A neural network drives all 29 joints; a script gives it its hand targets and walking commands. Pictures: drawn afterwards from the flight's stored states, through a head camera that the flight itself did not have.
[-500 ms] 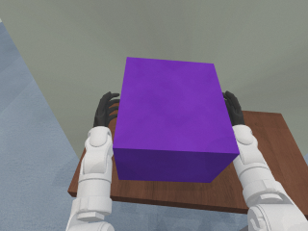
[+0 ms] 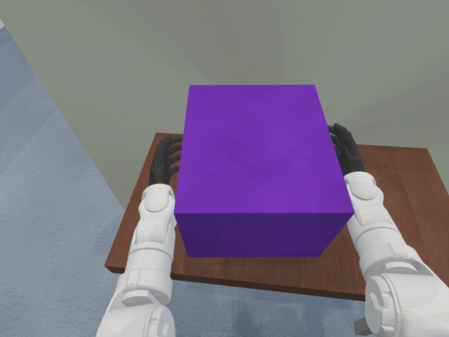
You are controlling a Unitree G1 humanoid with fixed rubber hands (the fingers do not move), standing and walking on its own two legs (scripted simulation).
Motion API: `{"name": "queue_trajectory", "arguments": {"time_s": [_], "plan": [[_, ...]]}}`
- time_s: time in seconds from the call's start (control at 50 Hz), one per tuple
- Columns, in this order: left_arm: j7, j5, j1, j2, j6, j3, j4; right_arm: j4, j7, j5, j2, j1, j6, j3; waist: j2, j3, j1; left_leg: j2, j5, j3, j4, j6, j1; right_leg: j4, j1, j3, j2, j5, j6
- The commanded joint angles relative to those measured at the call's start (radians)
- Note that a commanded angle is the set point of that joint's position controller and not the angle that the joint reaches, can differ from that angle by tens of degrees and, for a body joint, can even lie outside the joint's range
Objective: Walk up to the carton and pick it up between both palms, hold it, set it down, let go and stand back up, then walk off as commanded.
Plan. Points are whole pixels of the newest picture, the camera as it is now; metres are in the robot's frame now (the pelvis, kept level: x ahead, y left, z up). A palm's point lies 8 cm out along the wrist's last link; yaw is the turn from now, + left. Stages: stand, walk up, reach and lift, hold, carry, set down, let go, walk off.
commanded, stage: set down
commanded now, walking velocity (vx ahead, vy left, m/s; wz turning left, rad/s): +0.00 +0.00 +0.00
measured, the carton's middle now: (252, 169) +0.41 +0.03 +0.05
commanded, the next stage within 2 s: none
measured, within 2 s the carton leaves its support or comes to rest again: rests again in 0.92 s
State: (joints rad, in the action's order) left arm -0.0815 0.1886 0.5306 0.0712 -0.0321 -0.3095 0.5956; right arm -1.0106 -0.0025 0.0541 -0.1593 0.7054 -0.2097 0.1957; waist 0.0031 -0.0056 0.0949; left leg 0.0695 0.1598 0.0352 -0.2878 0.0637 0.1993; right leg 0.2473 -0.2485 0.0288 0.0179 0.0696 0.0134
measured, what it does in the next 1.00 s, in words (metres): stands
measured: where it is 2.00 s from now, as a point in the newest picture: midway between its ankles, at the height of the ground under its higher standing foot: outside the picture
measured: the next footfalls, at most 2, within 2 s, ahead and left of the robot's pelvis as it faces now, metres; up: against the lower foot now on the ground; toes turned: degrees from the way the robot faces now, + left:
none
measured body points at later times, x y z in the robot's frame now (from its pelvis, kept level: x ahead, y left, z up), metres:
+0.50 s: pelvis +0.01 +0.00 +0.00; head +0.08 +0.00 +0.44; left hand +0.37 +0.20 +0.01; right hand +0.45 -0.14 +0.03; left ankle -0.01 +0.16 -0.75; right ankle +0.03 -0.11 -0.75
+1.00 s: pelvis +0.01 +0.00 -0.01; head +0.14 -0.02 +0.42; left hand +0.37 +0.20 -0.03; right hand +0.47 -0.14 -0.02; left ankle -0.01 +0.16 -0.75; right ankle +0.03 -0.11 -0.75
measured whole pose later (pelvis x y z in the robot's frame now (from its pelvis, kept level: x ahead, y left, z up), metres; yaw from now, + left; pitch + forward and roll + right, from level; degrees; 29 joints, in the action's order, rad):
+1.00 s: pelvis +0.01 +0.00 -0.01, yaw -2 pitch +24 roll -1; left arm -0.15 0.10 0.53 0.09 0.41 -0.37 0.93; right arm -1.33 -0.01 0.17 -0.20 0.85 -0.50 0.19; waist 0.04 -0.16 0.14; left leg 0.08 0.16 0.01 -0.35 0.07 0.61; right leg 0.26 -0.65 0.01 0.03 0.03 0.01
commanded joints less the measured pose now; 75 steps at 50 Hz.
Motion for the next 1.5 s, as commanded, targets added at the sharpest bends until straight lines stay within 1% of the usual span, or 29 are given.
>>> {"name": "queue_trajectory", "arguments": {"time_s": [0.0, 0.08, 0.16, 0.2, 0.24, 0.34, 0.38, 0.4, 0.44, 0.5, 0.54, 0.56, 0.58, 0.66, 0.68, 0.7, 0.72, 0.9, 0.96, 0.98, 1.0, 1.02, 1.06, 1.22, 1.3, 1.38, 1.4, 1.46, 1.48], "plan": [[0.082, -0.012, 0.613, 0.431, 0.09, 0.318, -0.094, 0.147, -0.136, 0.074, 0.484, 0.561, -0.095, -0.212, -0.075, -0.558, 0.006, -0.081, -0.217, -0.15, 0.038, -0.037, 0.025, 0.038, 0.373, 0.062, 0.007, -0.177, -0.047], [0.08, -0.011, 0.626, 0.441, 0.143, 0.306, -0.087, 0.148, -0.129, 0.101, 0.515, 0.553, -0.124, -0.205, -0.088, -0.648, 0.022, -0.081, -0.293, -0.154, 0.015, -0.033, 0.055, 0.075, 0.428, 0.058, 0.007, -0.331, -0.063], [0.072, -0.006, 0.626, 0.431, 0.182, 0.278, -0.031, 0.092, -0.136, 0.119, 0.508, 0.568, -0.137, -0.19, -0.069, -0.622, 0.021, -0.084, -0.265, -0.151, 0.017, -0.029, 0.079, 0.064, 0.39, 0.06, 0.011, -0.264, -0.051], [0.065, 0.009, 0.62, 0.459, 0.182, 0.311, -0.025, 0.019, -0.139, 0.132, 0.501, 0.536, -0.141, -0.129, -0.022, -0.561, -0.02, -0.08, -0.281, -0.148, 0.002, -0.008, 0.074, 0.068, 0.33, 0.07, 0.005, -0.235, -0.032], [0.061, 0.01, 0.653, 0.456, 0.198, 0.3, -0.009, 0.013, -0.148, 0.142, 0.502, 0.57, -0.144, -0.137, -0.025, -0.612, 0.018, -0.074, -0.255, -0.163, 0.005, -0.01, 0.065, 0.057, 0.308, 0.072, 0.012, -0.181, -0.034], [0.037, 0.009, 0.66, 0.512, 0.253, 0.351, -0.026, -0.018, -0.155, 0.156, 0.489, 0.57, -0.192, -0.117, 0.019, -0.696, 0.0, -0.067, -0.376, -0.15, -0.049, 0.017, 0.026, 0.057, 0.242, 0.073, 0.021, -0.232, -0.001], [0.041, 0.016, 0.584, 0.479, 0.257, 0.302, 0.038, -0.057, -0.147, 0.168, 0.466, 0.561, -0.198, -0.122, -0.041, -0.657, 0.029, -0.056, -0.39, -0.162, -0.044, -0.001, 0.027, 0.054, 0.258, 0.076, 0.023, -0.267, -0.015], [0.045, 0.014, 0.595, 0.49, 0.261, 0.308, 0.036, -0.079, -0.146, 0.171, 0.456, 0.565, -0.199, -0.117, -0.034, -0.66, 0.009, -0.064, -0.404, -0.157, -0.053, 0.01, 0.046, 0.062, 0.273, 0.079, 0.022, -0.264, -0.012], [0.036, 0.022, 0.609, 0.471, 0.274, 0.287, 0.029, -0.06, -0.153, 0.179, 0.475, 0.563, -0.2, -0.13, -0.023, -0.673, 0.05, -0.057, -0.351, -0.158, -0.027, -0.004, 0.09, 0.066, 0.259, 0.068, 0.019, -0.241, -0.014], [0.028, -0.016, 0.629, 0.498, 0.319, 0.341, 0.036, -0.055, -0.145, 0.179, 0.479, 0.589, -0.233, -0.122, -0.055, -0.754, 0.017, -0.058, -0.399, -0.158, -0.048, 0.003, 0.109, 0.084, 0.251, 0.067, 0.019, -0.316, -0.015], [0.032, 0.007, 0.55, 0.487, 0.332, 0.308, 0.068, -0.07, -0.141, 0.164, 0.474, 0.578, -0.25, -0.155, -0.059, -0.771, 0.052, -0.062, -0.461, -0.165, -0.067, 0.002, 0.118, 0.099, 0.298, 0.058, 0.022, -0.404, -0.019], [0.035, -0.003, 0.601, 0.488, 0.344, 0.311, 0.08, -0.069, -0.143, 0.189, 0.479, 0.608, -0.256, -0.131, -0.067, -0.812, 0.024, -0.063, -0.442, -0.166, -0.076, 0.002, 0.127, 0.103, 0.281, 0.065, 0.02, -0.393, -0.024], [0.037, 0.015, 0.545, 0.475, 0.343, 0.283, 0.132, -0.084, -0.138, 0.18, 0.472, 0.591, -0.249, -0.169, -0.098, -0.755, 0.06, -0.065, -0.435, -0.173, -0.061, -0.007, 0.143, 0.099, 0.298, 0.049, 0.014, -0.422, -0.03], [0.038, 0.012, 0.562, 0.504, 0.385, 0.301, 0.112, -0.145, -0.134, 0.183, 0.515, 0.583, -0.266, -0.168, -0.063, -0.754, 0.042, -0.066, -0.459, -0.166, -0.06, 0.008, 0.189, 0.112, 0.293, 0.05, 0.015, -0.461, -0.02], [0.037, 0.01, 0.529, 0.5, 0.388, 0.285, 0.129, -0.138, -0.139, 0.175, 0.512, 0.582, -0.273, -0.185, -0.104, -0.764, 0.072, -0.054, -0.451, -0.171, -0.065, -0.004, 0.19, 0.115, 0.285, 0.041, 0.022, -0.48, -0.026], [0.043, 0.01, 0.566, 0.471, 0.401, 0.272, 0.142, -0.179, -0.137, 0.186, 0.489, 0.554, -0.271, -0.16, -0.109, -0.769, 0.041, -0.063, -0.414, -0.184, -0.058, -0.004, 0.212, 0.117, 0.301, 0.047, 0.016, -0.477, -0.031], [0.041, 0.023, 0.581, 0.452, 0.418, 0.238, 0.13, -0.201, -0.136, 0.195, 0.497, 0.563, -0.27, -0.182, -0.115, -0.78, 0.071, -0.062, -0.405, -0.186, -0.041, -0.01, 0.24, 0.133, 0.328, 0.048, 0.014, -0.495, -0.038], [0.035, -0.007, 0.548, 0.492, 0.502, 0.303, 0.18, -0.206, -0.123, 0.19, 0.522, 0.566, -0.325, -0.211, -0.069, -0.924, 0.043, -0.068, -0.458, -0.176, -0.094, 0.002, 0.329, 0.174, 0.29, 0.025, 0.018, -0.618, -0.028], [0.037, 0.001, 0.537, 0.471, 0.506, 0.281, 0.227, -0.265, -0.133, 0.204, 0.487, 0.548, -0.329, -0.182, -0.093, -0.862, 0.02, -0.066, -0.41, -0.169, -0.087, -0.001, 0.331, 0.159, 0.245, 0.036, 0.021, -0.564, -0.032], [0.042, -0.001, 0.535, 0.462, 0.511, 0.261, 0.241, -0.255, -0.133, 0.195, 0.467, 0.573, -0.332, -0.205, -0.118, -0.864, 0.052, -0.068, -0.421, -0.176, -0.093, -0.002, 0.346, 0.17, 0.276, 0.03, 0.023, -0.561, -0.037], [0.04, 0.003, 0.538, 0.473, 0.512, 0.257, 0.249, -0.289, -0.128, 0.212, 0.478, 0.567, -0.333, -0.176, -0.121, -0.839, 0.024, -0.063, -0.404, -0.165, -0.085, 0.0, 0.338, 0.159, 0.249, 0.043, 0.029, -0.536, -0.029], [0.04, 0.008, 0.525, 0.467, 0.517, 0.247, 0.252, -0.282, -0.132, 0.209, 0.474, 0.575, -0.329, -0.188, -0.134, -0.858, 0.067, -0.062, -0.372, -0.177, -0.09, -0.012, 0.368, 0.162, 0.263, 0.027, 0.021, -0.53, -0.033], [0.043, 0.007, 0.526, 0.437, 0.519, 0.225, 0.282, -0.281, -0.128, 0.206, 0.459, 0.572, -0.326, -0.185, -0.154, -0.857, 0.053, -0.061, -0.338, -0.161, -0.067, -0.019, 0.372, 0.16, 0.249, 0.029, 0.018, -0.508, -0.039], [0.039, 0.019, 0.553, 0.431, 0.528, 0.195, 0.311, -0.402, -0.143, 0.236, 0.451, 0.564, -0.32, -0.119, -0.107, -0.789, 0.033, -0.062, -0.308, -0.185, -0.08, -0.01, 0.349, 0.142, 0.145, 0.04, 0.028, -0.339, -0.019], [0.04, 0.019, 0.523, 0.416, 0.536, 0.173, 0.326, -0.351, -0.144, 0.239, 0.422, 0.606, -0.335, -0.097, -0.143, -0.873, 0.066, -0.056, -0.295, -0.174, -0.083, -0.024, 0.362, 0.128, 0.131, 0.032, 0.029, -0.324, -0.018], [0.037, 0.03, 0.537, 0.398, 0.542, 0.174, 0.344, -0.408, -0.142, 0.254, 0.424, 0.565, -0.328, -0.069, -0.131, -0.773, 0.03, -0.066, -0.24, -0.176, -0.077, -0.027, 0.377, 0.134, 0.142, 0.029, 0.023, -0.263, -0.023], [0.045, 0.038, 0.505, 0.411, 0.538, 0.161, 0.379, -0.358, -0.141, 0.262, 0.467, 0.563, -0.333, -0.094, -0.14, -0.806, 0.059, -0.06, -0.261, -0.179, -0.078, -0.031, 0.385, 0.134, 0.15, 0.024, 0.018, -0.296, -0.023], [0.043, 0.043, 0.542, 0.383, 0.539, 0.13, 0.374, -0.433, -0.14, 0.272, 0.422, 0.583, -0.323, -0.057, -0.15, -0.762, 0.041, -0.066, -0.232, -0.184, -0.074, -0.032, 0.413, 0.13, 0.136, 0.015, 0.015, -0.238, -0.021], [0.05, 0.054, 0.531, 0.384, 0.545, 0.114, 0.39, -0.412, -0.147, 0.272, 0.456, 0.582, -0.323, -0.083, -0.157, -0.743, 0.074, -0.062, -0.197, -0.188, -0.064, -0.039, 0.43, 0.13, 0.139, 0.018, 0.012, -0.192, -0.024]]}}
